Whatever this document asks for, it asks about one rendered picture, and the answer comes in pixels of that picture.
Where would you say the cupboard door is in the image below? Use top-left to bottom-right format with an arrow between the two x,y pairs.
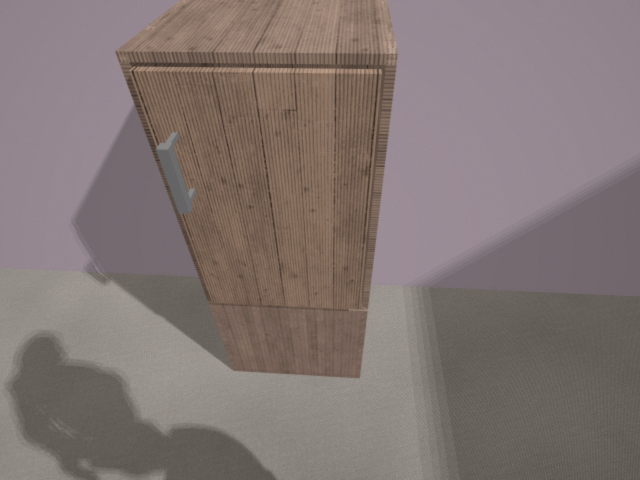
129,67 -> 382,310

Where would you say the handle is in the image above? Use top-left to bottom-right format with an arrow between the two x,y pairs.
156,132 -> 196,214

